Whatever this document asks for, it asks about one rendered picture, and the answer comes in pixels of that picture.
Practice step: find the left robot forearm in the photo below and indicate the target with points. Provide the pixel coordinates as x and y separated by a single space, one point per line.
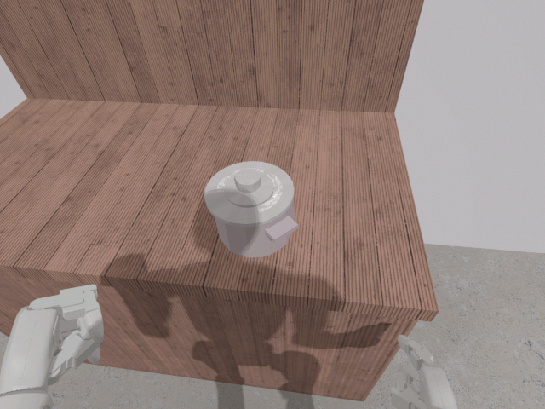
26 399

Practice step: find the knob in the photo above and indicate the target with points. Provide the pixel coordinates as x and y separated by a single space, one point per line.
248 180

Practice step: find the lid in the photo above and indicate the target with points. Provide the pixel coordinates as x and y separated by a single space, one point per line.
234 207

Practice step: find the left robot hand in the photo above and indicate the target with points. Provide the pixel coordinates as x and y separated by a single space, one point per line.
73 317

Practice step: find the table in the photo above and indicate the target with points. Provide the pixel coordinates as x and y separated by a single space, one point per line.
133 105

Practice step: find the right robot hand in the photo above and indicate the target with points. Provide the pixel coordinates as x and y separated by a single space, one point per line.
430 388

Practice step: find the pot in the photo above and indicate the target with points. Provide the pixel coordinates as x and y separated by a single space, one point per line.
259 241

